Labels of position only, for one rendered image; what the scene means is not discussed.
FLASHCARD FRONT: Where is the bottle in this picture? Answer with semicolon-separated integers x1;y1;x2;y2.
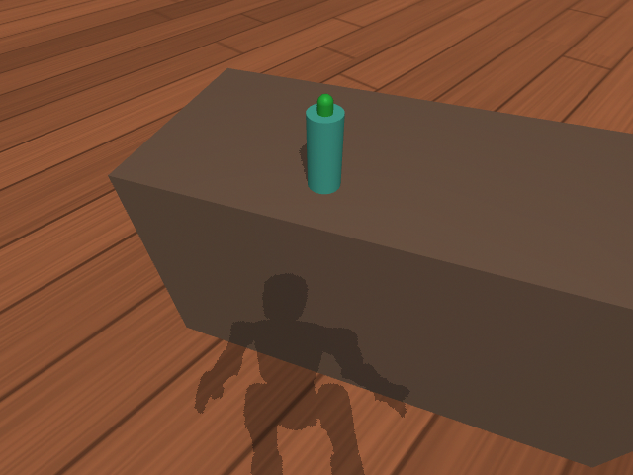
306;94;345;194

